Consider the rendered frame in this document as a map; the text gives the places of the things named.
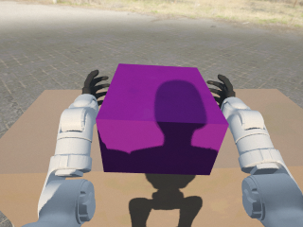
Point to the left robot hand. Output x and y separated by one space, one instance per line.
90 88

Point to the pedestal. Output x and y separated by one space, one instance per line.
143 199

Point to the left robot upper arm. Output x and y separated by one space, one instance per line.
66 203

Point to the carton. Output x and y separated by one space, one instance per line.
158 119

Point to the robot right forearm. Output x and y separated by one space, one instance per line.
256 150

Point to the robot left forearm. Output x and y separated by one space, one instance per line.
74 140

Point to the right robot upper arm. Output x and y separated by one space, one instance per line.
273 199

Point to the right robot hand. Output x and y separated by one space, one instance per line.
226 89

